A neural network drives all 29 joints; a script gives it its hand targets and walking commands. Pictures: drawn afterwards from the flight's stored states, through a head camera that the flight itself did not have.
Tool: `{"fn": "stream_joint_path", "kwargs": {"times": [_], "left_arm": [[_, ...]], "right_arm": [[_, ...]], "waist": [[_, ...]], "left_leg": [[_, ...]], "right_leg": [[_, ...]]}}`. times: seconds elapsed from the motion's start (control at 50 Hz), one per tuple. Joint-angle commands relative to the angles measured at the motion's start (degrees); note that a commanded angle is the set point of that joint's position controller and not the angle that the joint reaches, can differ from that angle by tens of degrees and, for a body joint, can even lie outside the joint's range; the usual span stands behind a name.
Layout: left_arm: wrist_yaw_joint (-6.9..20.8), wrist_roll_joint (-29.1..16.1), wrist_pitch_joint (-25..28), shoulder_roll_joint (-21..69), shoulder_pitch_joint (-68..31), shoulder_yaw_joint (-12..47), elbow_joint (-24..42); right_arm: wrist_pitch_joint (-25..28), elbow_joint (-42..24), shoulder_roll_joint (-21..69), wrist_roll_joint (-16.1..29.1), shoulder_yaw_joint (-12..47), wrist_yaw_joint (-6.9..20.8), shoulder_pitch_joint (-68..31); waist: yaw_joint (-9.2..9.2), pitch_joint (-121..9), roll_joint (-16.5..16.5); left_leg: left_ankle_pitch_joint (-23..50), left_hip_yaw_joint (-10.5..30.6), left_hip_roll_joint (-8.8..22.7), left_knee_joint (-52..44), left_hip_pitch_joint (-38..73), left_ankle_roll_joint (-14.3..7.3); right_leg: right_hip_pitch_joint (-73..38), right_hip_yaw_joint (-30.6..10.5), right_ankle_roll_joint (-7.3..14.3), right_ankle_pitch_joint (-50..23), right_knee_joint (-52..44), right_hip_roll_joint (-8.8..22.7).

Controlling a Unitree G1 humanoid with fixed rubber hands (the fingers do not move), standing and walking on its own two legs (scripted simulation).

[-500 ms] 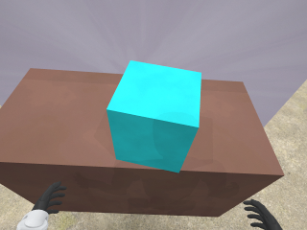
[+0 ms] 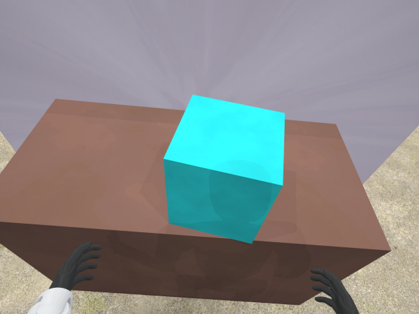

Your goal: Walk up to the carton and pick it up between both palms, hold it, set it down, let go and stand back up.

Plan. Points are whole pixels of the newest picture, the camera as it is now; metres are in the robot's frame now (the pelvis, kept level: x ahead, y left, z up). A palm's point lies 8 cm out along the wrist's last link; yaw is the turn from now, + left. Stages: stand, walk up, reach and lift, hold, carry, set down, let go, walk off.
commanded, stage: reach and lift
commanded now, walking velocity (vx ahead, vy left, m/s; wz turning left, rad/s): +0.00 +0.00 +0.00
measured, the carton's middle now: (223, 171) +0.43 +0.00 +0.00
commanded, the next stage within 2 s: none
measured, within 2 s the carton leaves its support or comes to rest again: neither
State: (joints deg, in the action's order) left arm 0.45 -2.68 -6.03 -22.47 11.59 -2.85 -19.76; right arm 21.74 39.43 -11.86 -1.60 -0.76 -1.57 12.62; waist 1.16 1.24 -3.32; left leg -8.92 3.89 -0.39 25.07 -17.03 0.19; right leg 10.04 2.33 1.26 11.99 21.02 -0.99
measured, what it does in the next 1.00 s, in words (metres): stands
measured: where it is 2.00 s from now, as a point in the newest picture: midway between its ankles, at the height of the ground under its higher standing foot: outside the picture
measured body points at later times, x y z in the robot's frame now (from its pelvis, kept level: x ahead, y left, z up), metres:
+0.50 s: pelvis +0.01 +0.00 +0.00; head +0.03 +0.03 +0.45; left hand +0.22 +0.25 -0.01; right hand +0.20 -0.21 +0.00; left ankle +0.05 +0.11 -0.74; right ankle -0.01 -0.12 -0.74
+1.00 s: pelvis +0.02 -0.01 +0.00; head +0.04 +0.02 +0.45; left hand +0.26 +0.23 +0.03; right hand +0.27 -0.19 +0.03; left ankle +0.05 +0.11 -0.74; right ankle -0.01 -0.12 -0.74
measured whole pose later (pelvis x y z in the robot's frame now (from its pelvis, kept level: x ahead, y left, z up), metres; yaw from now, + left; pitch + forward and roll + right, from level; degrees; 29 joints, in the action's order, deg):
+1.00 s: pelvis +0.02 -0.01 +0.00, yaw +0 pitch +3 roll -1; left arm 3.8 -14.5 -1.5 -22.4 9.7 1.7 -2.3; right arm 3.0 3.8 -5.4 5.7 1.3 -9.9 12.0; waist 2.0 0.0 -2.0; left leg -9.4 3.9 -0.4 23.6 -16.8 0.1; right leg 9.9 2.3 0.8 12.4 19.5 -0.9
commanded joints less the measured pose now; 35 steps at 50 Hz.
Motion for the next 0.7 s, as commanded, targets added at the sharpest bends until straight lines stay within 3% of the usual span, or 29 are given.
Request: {"fn": "stream_joint_path", "kwargs": {"times": [0.0, 0.08, 0.1, 0.12, 0.14, 0.16, 0.18, 0.2, 0.22, 0.24, 0.26, 0.28, 0.3, 0.32, 0.34, 0.36, 0.42, 0.44, 0.48, 0.52, 0.56, 0.6, 0.62, 0.64, 0.68], "left_arm": [[1.66, -5.11, 3.57, -3.00, 0.56, 1.95, 9.80], [1.69, -6.23, 5.84, -3.11, 1.15, 2.23, 12.82], [1.52, -6.08, 6.31, -2.79, 1.93, 2.95, 13.83], [1.84, -6.85, 6.61, -2.99, 1.91, 2.87, 14.71], [1.91, -7.56, 6.88, -2.17, 2.73, 3.15, 14.57], [2.01, -7.70, 7.25, -3.33, 2.97, 2.83, 14.26], [2.11, -7.90, 7.60, -2.65, 1.71, 3.66, 14.36], [2.55, -8.40, 8.31, -4.27, 0.32, 3.38, 15.33], [1.98, -8.29, 8.41, -2.79, 1.41, 3.71, 16.25], [2.11, -9.08, 9.11, -2.56, 4.58, 3.17, 17.49], [2.42, -8.69, 9.27, -2.16, 4.58, 3.00, 16.61], [2.86, -9.19, 9.60, -2.81, 4.20, 3.20, 15.84], [3.05, -9.06, 9.93, -3.70, 4.31, 2.59, 15.93], [3.39, -9.89, 9.98, -2.88, 4.25, 2.99, 15.84], [3.71, -10.45, 10.72, -3.58, 2.90, 2.41, 16.15], [3.62, -10.59, 11.39, -2.92, 3.34, 3.60, 17.99], [4.11, -11.43, 13.49, -3.43, 5.55, 3.01, 19.39], [4.51, -10.98, 13.29, -3.15, 4.90, 3.01, 18.90], [4.60, -11.53, 14.09, -3.64, 1.78, 3.46, 19.65], [4.59, -12.53, 14.49, -3.48, 2.90, 3.68, 19.85], [4.38, -12.47, 14.47, -3.99, 0.60, 3.71, 20.99], [4.75, -12.69, 13.67, -3.68, -0.32, 4.14, 20.11], [4.19, -13.19, 13.92, -3.98, -3.76, 4.10, 21.45], [4.05, -13.66, 13.80, -4.39, -3.58, 3.66, 21.72], [3.50, -14.33, 13.44, -5.28, -4.84, 4.59, 24.44]], "right_arm": [[0.40, -16.76, -0.11, 6.33, -4.45, -1.70, 2.11], [-0.39, -21.94, 2.20, 8.08, -2.01, -2.66, 2.72], [-0.78, -20.99, 2.29, 8.18, -2.31, -2.57, 3.92], [-0.60, -23.01, 3.40, 8.82, -1.62, -2.79, 3.70], [-0.35, -25.25, 3.87, 8.44, -1.96, -2.94, 3.22], [-0.81, -26.19, 4.41, 9.08, -0.57, -3.02, 3.44], [-1.30, -27.33, 4.64, 8.64, -0.82, -3.40, 4.22], [-1.82, -28.09, 3.79, 7.91, -1.46, -3.58, 3.60], [-1.92, -29.04, 5.21, 9.02, -0.14, -3.96, 5.65], [-1.95, -32.10, 5.70, 9.37, 0.86, -4.03, 7.44], [-1.94, -32.92, 5.75, 9.78, 0.84, -4.26, 6.82], [-2.55, -33.80, 6.35, 9.51, 2.17, -4.46, 6.31], [-3.13, -33.59, 5.84, 10.53, 2.57, -4.73, 7.42], [-3.16, -34.41, 6.59, 10.03, 3.53, -4.97, 8.41], [-3.36, -38.26, 6.12, 10.41, 3.54, -5.52, 6.35], [-3.28, -38.44, 7.63, 10.56, 5.11, -5.57, 8.69], [-3.06, -41.42, 7.53, 10.81, 5.83, -6.09, 10.18], [-3.56, -39.48, 7.72, 11.64, 6.15, -6.54, 10.33], [-4.36, -41.46, 8.33, 11.67, 7.75, -6.65, 9.57], [-4.34, -44.69, 8.25, 11.69, 7.62, -6.70, 9.57], [-5.00, -45.01, 8.97, 12.30, 9.21, -7.29, 8.91], [-6.04, -47.07, 9.04, 12.29, 9.47, -7.83, 8.05], [-6.61, -47.11, 8.39, 11.75, 8.22, -7.54, 4.86], [-6.99, -48.13, 7.24, 11.97, 7.60, -7.51, 3.98], [-8.89, -46.80, 8.27, 12.36, 7.78, -7.57, 4.43]], "waist": [[0.17, -7.05, 5.48], [1.41, -5.30, 6.97], [0.12, -6.20, 8.45], [0.23, -6.40, 8.77], [0.53, -6.55, 6.68], [0.95, -6.45, 7.62], [0.03, -4.48, 5.51], [-0.58, -4.78, 6.32], [-0.16, -5.88, 6.77], [0.36, -7.23, 5.09], [1.11, -7.03, 6.55], [0.52, -5.12, 4.65], [0.46, -5.12, 6.30], [0.60, -5.52, 5.28], [1.19, -6.00, 3.94], [1.41, -7.19, 5.30], [1.06, -7.83, 4.61], [1.31, -6.42, 6.30], [1.66, -5.39, 5.48], [1.37, -6.70, 4.70], [1.83, -6.60, 6.79], [2.19, -6.65, 6.51], [2.47, -6.72, 8.06], [2.26, -6.99, 6.10], [1.57, -7.21, 8.79]], "left_leg": [[4.73, -9.03, -0.01, -8.44, 19.46, 2.47], [6.06, -8.87, 0.21, -8.39, 19.15, 2.38], [6.39, -8.00, 0.37, -8.31, 20.12, 2.80], [6.12, -8.07, 0.47, -7.76, 20.04, 2.69], [5.05, -8.43, 0.50, -7.87, 19.60, 2.25], [3.95, -8.71, 0.37, -7.68, 18.85, 2.08], [1.64, -8.39, 0.40, -8.32, 18.24, 1.43], [-0.18, -8.05, 0.44, -8.09, 19.22, 1.59], [4.07, -7.62, 0.50, -7.79, 19.58, 1.48], [6.31, -7.70, 0.27, -7.25, 19.80, 1.00], [5.84, -7.45, -0.02, -6.98, 18.92, 1.19], [4.75, -8.26, -0.24, -7.03, 18.17, 0.74], [5.21, -7.46, -0.11, -7.30, 18.55, 1.00], [5.47, -7.42, -0.03, -6.91, 18.56, 0.37], [4.11, -7.61, -0.16, -6.76, 18.02, 0.17], [5.29, -7.04, -0.15, -6.63, 17.34, 0.29], [10.60, -6.38, -0.02, -5.15, 19.60, 0.70], [9.70, -6.06, 0.15, -4.97, 19.83, 1.17], [5.10, -6.01, 0.67, -5.38, 19.26, 0.34], [4.86, -5.72, 0.89, -4.92, 19.34, 0.15], [5.34, -5.79, 0.55, -4.80, 18.15, 0.24], [2.86, -5.91, 0.77, -5.21, 18.64, -0.66], [1.68, -5.69, 0.64, -5.95, 16.67, -0.08], [2.27, -5.44, 1.11, -6.00, 16.79, -0.31], [1.01, -5.63, 1.40, -6.22, 17.33, 0.04]], "right_leg": [[-2.97, 0.40, -0.50, 0.16, -7.34, 0.61], [-3.47, -0.12, -0.67, -0.04, -7.60, 1.21], [-3.93, -0.34, -0.39, -0.07, -7.83, 0.89], [-3.63, -0.49, -0.15, -0.36, -7.73, 1.15], [-3.02, -0.54, -0.34, 0.84, -8.14, 0.83], [-3.15, -1.12, -0.42, 1.50, -7.95, 1.53], [-2.08, -0.80, -0.90, 3.44, -8.27, 1.29], [-0.79, -0.92, -0.38, 4.21, -8.25, 1.94], [-2.26, -0.84, -0.68, 1.11, -7.72, 1.37], [-3.75, -1.57, -0.82, -1.22, -7.75, 1.43], [-4.17, -1.98, -0.79, -0.56, -7.91, 1.65], [-3.44, -2.12, -1.20, -0.39, -7.96, 1.76], [-4.50, -2.02, -1.25, -1.11, -7.83, 1.87], [-3.35, -2.23, -1.12, -1.02, -7.97, 1.87], [-3.52, -2.41, -1.75, -0.19, -7.61, 1.92], [-3.70, -2.64, -1.42, -0.95, -7.05, 1.79], [-4.79, -2.93, -1.55, -6.99, -6.64, 1.74], [-4.07, -3.11, -1.50, -6.37, -6.66, 1.88], [-2.10, -3.16, -1.30, 0.07, -7.27, 2.16], [-2.01, -3.08, -1.00, -0.03, -7.06, 2.00], [-2.05, -3.70, -1.57, -1.54, -6.63, 2.65], [-0.83, -3.85, -1.39, 1.38, -7.13, 2.93], [-0.47, -3.73, -0.86, 3.31, -6.74, 2.70], [-0.37, -3.59, -0.83, 3.18, -6.54, 2.50], [-0.72, -4.35, -0.41, 3.04, -6.51, 3.02]]}}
